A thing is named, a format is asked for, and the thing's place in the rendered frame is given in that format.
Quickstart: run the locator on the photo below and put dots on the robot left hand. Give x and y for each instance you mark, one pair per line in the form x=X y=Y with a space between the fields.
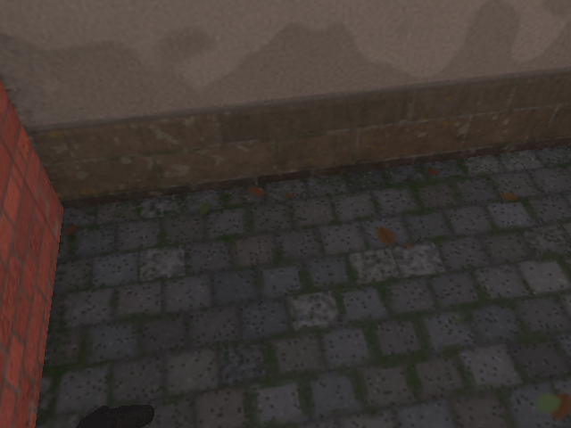
x=134 y=416

